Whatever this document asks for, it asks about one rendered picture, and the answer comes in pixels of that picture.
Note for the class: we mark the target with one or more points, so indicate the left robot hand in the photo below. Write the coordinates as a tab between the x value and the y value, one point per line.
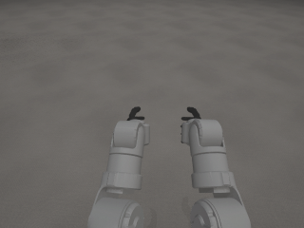
133	112

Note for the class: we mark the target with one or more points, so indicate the robot left forearm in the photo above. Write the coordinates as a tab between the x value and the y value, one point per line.
123	172

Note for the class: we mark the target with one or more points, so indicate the robot right forearm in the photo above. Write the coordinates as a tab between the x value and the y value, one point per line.
210	166

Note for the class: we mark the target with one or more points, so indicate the robot right upper arm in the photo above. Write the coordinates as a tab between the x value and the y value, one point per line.
218	213

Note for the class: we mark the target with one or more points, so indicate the right robot hand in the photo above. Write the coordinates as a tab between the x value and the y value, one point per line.
194	112

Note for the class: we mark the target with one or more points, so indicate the robot left upper arm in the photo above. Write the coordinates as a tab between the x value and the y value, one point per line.
111	212

